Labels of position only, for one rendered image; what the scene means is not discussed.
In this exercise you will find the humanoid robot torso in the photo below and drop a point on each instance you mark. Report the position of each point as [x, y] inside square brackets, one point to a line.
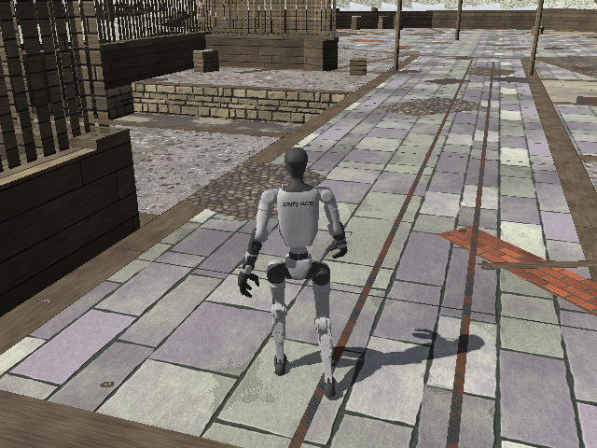
[298, 214]

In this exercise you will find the robot right hand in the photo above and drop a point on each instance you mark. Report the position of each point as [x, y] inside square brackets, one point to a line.
[342, 252]

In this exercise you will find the robot left hand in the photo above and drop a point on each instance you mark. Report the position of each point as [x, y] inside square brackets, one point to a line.
[242, 279]

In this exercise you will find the robot right shin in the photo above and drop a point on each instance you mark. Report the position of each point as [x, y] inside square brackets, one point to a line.
[326, 350]

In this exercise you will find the left robot upper arm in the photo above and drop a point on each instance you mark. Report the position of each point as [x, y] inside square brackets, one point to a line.
[267, 198]

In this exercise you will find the right robot forearm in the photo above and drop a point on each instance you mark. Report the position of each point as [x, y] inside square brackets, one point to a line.
[340, 239]

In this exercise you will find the right robot upper arm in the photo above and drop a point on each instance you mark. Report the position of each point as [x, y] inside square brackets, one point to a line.
[327, 197]

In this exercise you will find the left robot forearm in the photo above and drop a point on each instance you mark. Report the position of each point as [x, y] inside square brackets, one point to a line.
[251, 254]

